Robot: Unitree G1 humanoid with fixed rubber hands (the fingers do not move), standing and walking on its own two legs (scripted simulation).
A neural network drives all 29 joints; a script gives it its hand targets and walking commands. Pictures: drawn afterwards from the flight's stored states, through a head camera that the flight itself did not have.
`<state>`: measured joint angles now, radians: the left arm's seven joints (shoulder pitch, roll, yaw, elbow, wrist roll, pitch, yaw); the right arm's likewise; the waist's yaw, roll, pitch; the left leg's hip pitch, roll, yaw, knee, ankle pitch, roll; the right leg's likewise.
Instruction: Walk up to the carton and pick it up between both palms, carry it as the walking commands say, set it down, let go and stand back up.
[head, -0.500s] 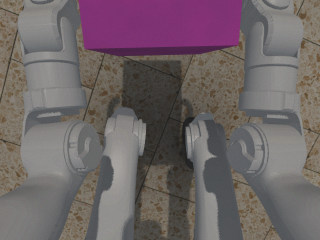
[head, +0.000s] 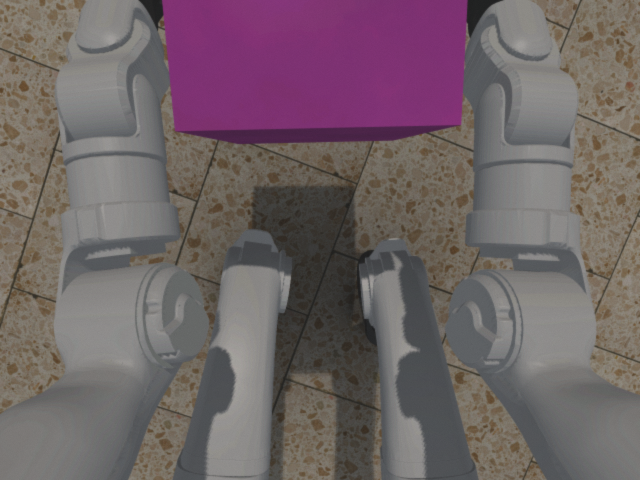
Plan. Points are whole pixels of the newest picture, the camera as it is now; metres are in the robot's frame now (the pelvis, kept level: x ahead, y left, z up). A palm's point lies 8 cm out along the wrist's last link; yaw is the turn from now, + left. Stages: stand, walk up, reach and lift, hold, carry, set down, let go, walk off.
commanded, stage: reach and lift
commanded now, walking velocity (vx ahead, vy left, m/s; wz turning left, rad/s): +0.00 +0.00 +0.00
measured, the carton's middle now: (314, 33) +0.55 +0.04 -0.13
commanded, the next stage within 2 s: none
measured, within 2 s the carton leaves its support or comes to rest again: neither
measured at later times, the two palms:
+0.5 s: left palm out of the picture +0.51 +0.19 +0.01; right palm out of the picture +0.52 -0.11 +0.01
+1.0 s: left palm out of the picture +0.48 +0.18 +0.14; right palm out of the picture +0.49 -0.12 +0.15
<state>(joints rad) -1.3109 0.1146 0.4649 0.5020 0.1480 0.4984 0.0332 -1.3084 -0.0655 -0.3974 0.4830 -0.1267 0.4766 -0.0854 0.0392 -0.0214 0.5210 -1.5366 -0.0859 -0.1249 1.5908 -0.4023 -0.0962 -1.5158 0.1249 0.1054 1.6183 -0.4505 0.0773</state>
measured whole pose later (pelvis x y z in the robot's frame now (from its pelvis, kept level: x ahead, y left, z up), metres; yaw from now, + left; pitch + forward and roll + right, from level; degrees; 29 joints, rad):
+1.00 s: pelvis +0.07 +0.00 +0.14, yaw +0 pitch +21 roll +0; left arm -0.80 -0.07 0.55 0.66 0.37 0.48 -0.04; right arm -0.79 0.13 -0.50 0.65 -0.34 0.44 0.01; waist 0.04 -0.04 -0.10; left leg -1.06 -0.06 -0.13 1.00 -0.31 -0.06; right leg -1.05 0.10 0.15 1.03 -0.35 0.04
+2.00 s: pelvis +0.14 +0.00 +0.23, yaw +0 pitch -3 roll +0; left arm -0.28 -0.15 0.31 0.32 0.29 0.63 -0.01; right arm -0.31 0.16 -0.26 0.38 -0.27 0.58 0.03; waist 0.04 -0.01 -0.03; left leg -0.17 -0.02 -0.14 0.43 -0.21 -0.03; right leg -0.15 0.04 0.15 0.44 -0.24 0.01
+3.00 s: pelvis +0.15 +0.01 +0.23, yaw +0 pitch -7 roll +0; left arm -0.24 -0.15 0.24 0.22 0.27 0.75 -0.01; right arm -0.25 0.15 -0.19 0.22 -0.25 0.74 0.02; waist -0.01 -0.01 0.02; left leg -0.05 -0.03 -0.13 0.37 -0.19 -0.02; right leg -0.03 0.03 0.15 0.38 -0.22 0.02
